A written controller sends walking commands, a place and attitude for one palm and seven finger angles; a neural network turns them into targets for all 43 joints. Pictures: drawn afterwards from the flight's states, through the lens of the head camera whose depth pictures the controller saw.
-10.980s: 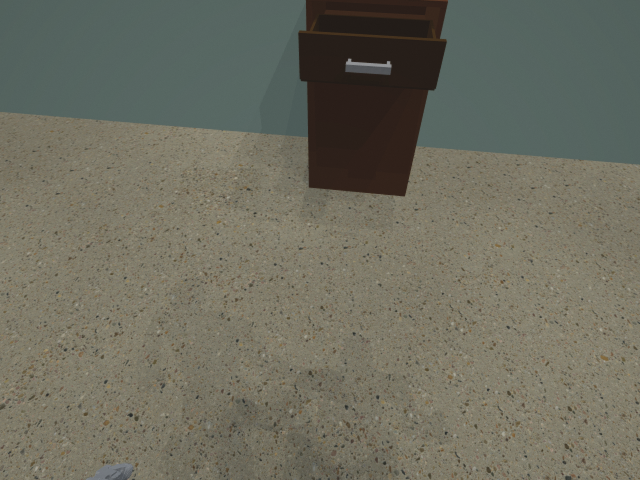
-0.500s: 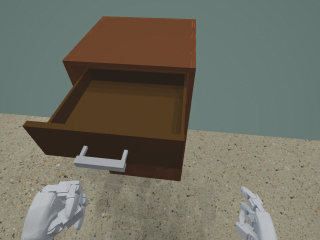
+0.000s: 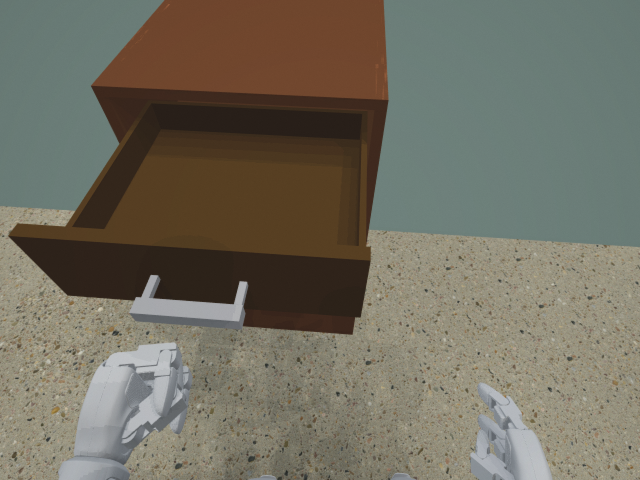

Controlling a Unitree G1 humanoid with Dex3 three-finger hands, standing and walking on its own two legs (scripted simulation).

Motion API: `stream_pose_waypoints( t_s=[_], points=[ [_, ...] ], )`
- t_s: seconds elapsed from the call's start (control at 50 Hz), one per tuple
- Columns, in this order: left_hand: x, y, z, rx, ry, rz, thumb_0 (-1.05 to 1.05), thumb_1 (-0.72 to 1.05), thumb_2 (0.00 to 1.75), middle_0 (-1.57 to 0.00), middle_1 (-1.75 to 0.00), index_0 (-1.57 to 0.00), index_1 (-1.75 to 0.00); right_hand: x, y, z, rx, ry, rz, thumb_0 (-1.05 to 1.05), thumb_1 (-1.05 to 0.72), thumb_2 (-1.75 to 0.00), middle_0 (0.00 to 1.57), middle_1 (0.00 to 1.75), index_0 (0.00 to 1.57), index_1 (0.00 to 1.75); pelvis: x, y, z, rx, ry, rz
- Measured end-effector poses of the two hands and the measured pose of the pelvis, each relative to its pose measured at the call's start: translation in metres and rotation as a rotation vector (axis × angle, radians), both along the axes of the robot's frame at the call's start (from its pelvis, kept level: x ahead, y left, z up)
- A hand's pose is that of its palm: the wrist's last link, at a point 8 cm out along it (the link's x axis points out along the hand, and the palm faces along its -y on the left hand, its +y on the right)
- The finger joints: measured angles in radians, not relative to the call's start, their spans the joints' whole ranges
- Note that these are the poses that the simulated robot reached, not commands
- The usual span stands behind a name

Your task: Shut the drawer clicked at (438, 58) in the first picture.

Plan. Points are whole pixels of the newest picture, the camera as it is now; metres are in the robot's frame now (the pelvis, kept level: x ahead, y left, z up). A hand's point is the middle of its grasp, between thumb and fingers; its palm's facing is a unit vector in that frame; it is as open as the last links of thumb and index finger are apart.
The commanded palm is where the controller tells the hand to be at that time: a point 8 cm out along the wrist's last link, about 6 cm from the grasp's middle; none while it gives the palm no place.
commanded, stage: bring the fist close to the handle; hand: left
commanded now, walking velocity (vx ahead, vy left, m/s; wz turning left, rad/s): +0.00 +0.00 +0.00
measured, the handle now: (193, 299) +0.33 +0.18 +0.04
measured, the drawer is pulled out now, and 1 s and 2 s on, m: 0.29 0.29 0.19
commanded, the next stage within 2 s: push the drawer shut in 0.66 s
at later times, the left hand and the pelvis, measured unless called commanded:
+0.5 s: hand (208, 376) +0.23 +0.14 +0.05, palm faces -0.05 -1.00 -0.07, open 3.3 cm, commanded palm +0.20 +0.20 +0.04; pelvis -0.01 -0.01 -0.02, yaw +0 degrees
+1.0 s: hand (210, 363) +0.25 +0.14 +0.03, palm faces -0.07 -1.00 -0.06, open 3.2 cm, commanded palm +0.24 +0.21 +0.04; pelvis +0.00 -0.01 -0.02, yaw +0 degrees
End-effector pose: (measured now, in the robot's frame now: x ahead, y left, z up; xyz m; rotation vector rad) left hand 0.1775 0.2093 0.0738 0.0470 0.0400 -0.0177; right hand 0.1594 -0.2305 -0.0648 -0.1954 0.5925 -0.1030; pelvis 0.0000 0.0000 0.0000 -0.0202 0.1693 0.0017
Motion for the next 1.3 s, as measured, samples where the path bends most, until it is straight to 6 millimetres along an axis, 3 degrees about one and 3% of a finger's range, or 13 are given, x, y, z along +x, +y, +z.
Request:
stream_pose_waypoints(
  t_s=[0.34,0.52,0.66,0.76,0.98,1.3],
  points=[
    [0.024,-0.01,-0.035,0.019,-0.017,-0.024,0.02,0.9,0.9,-1.4,-1.6,-1.4,-1.6,0.0,-0.002,-0.028,-0.006,0.057,0.019,0.02,-0.9,-0.9,0.2,0.3,0.2,0.3,-0.01,-0.004,-0.024,-0.001,0.075,0.002],
    [0.033,-0.014,-0.023,0.022,-0.018,-0.03,0.02,0.9,0.9,-1.4,-1.6,-1.4,-1.6,-0.012,-0.01,-0.03,0.011,0.097,-0.027,0.02,-0.9,-0.9,0.2,0.3,0.2,0.3,-0.006,-0.007,-0.019,0.004,0.074,-0.004],
    [0.031,-0.009,-0.034,0.024,0.032,-0.012,0.02,0.9,0.9,-1.4,-1.6,-1.4,-1.6,-0.013,-0.019,-0.027,-0.011,0.107,-0.033,0.02,-0.9,-0.9,0.2,0.3,0.2,0.3,-0.004,-0.01,-0.018,0.006,0.076,-0.004],
    [0.031,-0.007,-0.029,0.026,-0.002,-0.013,0.02,0.9,0.9,-1.4,-1.6,-1.4,-1.6,-0.009,-0.022,-0.025,-0.026,0.1,-0.033,0.02,-0.9,-0.9,0.2,0.3,0.2,0.3,-0.003,-0.01,-0.018,0.002,0.078,-0.001],
    [0.052,-0.01,-0.036,0.018,-0.005,-0.051,0.01,0.9,0.91,-1.4,-1.6,-1.4,-1.6,0.0,-0.014,-0.029,-0.019,0.092,-0.013,0.02,-0.9,-0.9,0.2,0.3,0.2,0.3,-0.003,-0.006,-0.021,-0.001,0.089,0.003],
    [0.068,-0.002,-0.038,0.022,-0.026,-0.042,-0.01,0.78,0.93,-1.4,-1.6,-1.4,-1.6,-0.014,-0.005,-0.039,-0.022,0.153,0.007,0.02,-0.9,-0.9,0.2,0.3,0.2,0.3,-0.014,-0.002,-0.021,-0.006,0.083,0.015]
  ],
)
